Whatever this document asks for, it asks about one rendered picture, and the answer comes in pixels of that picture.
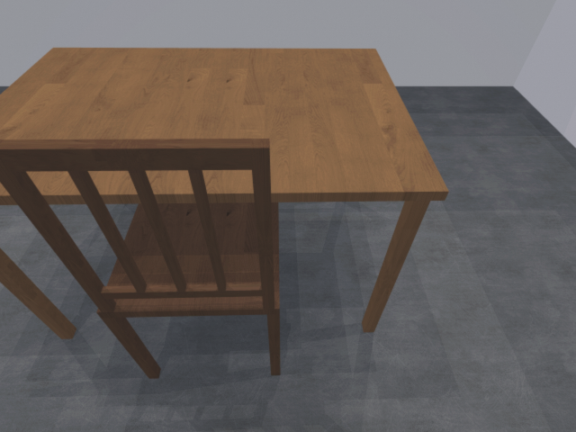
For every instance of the chair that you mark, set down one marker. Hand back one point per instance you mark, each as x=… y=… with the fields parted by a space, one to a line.
x=177 y=259

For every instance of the table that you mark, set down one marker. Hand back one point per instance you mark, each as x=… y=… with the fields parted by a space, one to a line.
x=338 y=132

